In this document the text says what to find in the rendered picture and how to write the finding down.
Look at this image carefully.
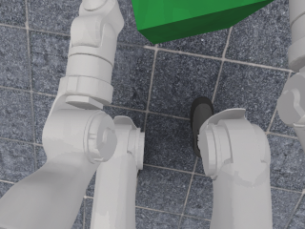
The left robot upper arm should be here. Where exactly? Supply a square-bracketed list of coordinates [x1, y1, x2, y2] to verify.
[0, 109, 118, 229]

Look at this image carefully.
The left robot forearm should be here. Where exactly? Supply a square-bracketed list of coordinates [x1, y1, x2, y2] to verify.
[42, 0, 125, 144]

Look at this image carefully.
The left robot thigh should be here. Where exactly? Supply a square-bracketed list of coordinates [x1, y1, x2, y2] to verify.
[90, 123, 145, 229]

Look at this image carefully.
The right robot shin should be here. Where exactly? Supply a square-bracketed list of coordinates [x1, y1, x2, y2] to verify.
[197, 108, 271, 166]

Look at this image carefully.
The carton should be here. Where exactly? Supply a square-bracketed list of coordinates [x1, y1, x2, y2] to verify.
[132, 0, 274, 45]

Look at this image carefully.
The right robot upper arm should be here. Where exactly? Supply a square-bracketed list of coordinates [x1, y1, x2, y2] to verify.
[276, 70, 305, 155]

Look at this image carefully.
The right robot forearm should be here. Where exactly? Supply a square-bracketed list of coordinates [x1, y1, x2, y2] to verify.
[288, 0, 305, 73]

